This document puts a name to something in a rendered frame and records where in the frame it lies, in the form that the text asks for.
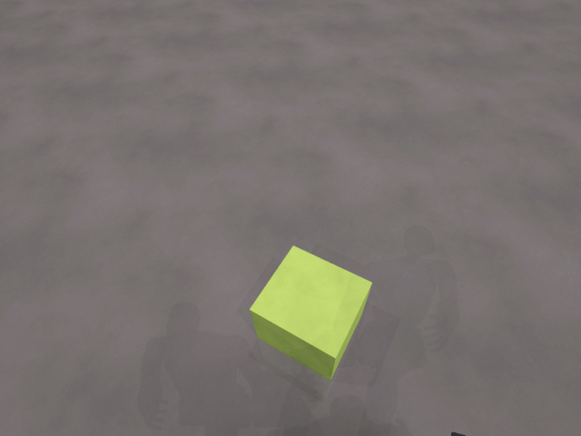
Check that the carton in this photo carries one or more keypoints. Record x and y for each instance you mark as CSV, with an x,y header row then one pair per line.
x,y
309,310

